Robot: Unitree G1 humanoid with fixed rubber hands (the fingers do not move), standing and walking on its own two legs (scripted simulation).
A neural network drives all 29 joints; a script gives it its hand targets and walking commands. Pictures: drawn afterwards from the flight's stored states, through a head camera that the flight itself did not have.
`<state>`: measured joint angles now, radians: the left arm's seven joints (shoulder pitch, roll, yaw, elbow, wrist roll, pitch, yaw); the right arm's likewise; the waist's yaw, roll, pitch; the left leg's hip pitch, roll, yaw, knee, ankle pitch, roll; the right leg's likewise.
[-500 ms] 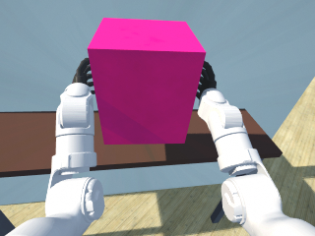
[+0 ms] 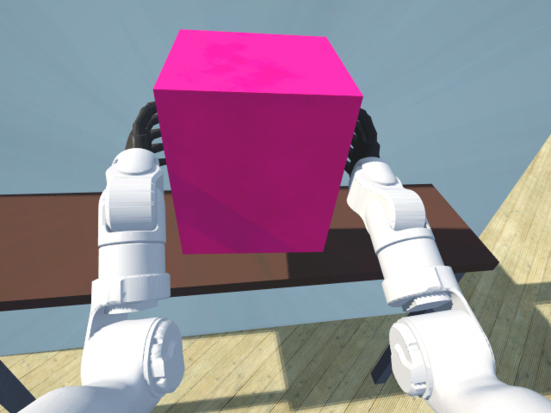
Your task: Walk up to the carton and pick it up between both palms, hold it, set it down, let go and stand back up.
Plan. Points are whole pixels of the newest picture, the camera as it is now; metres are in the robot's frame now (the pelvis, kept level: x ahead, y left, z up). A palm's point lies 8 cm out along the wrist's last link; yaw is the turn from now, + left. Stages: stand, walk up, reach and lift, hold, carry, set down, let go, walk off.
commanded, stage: hold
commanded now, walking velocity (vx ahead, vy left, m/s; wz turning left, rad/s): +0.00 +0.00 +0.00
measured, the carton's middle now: (254, 145) +0.41 +0.01 +0.22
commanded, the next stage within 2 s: set down in 0.58 s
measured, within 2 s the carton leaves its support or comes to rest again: neither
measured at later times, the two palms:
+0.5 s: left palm (142, 153) +0.37 +0.16 +0.23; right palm (364, 157) +0.36 -0.14 +0.24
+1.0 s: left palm (133, 153) +0.37 +0.17 +0.23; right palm (351, 161) +0.37 -0.12 +0.23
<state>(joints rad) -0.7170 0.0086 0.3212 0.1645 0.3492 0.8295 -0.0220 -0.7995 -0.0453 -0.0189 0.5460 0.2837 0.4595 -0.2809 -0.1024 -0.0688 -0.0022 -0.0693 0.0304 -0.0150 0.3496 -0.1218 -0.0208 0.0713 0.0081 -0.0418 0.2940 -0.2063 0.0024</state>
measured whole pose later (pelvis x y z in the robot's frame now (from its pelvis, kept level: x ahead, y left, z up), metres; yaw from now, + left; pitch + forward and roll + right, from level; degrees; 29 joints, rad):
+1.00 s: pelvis +0.00 -0.01 +0.00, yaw +1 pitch -12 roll +0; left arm -0.76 0.00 0.38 0.26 0.44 0.66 -0.09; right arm -0.79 0.05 -0.14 0.63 0.07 0.20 -0.22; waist -0.07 -0.09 0.07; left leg 0.00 0.03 -0.03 0.33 -0.12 -0.03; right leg 0.14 0.01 -0.06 0.29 -0.22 -0.01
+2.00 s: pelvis +0.00 +0.01 +0.00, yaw -1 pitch -4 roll +0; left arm -0.77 0.00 0.37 0.70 0.36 0.33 0.00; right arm -0.81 0.07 -0.42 0.92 -0.15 -0.09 -0.11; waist -0.02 -0.10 0.02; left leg -0.12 0.02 0.01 0.26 -0.07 -0.01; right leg -0.01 0.00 -0.02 0.25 -0.17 0.01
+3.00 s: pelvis +0.03 +0.00 +0.00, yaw -2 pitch +3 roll +0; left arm -0.78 -0.02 0.48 0.86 0.37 0.13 0.00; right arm -0.75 0.14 -0.55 0.88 -0.33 -0.14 -0.10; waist 0.02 -0.08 -0.02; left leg -0.23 0.03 0.03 0.26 -0.09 -0.02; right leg -0.13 0.00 0.00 0.27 -0.19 0.00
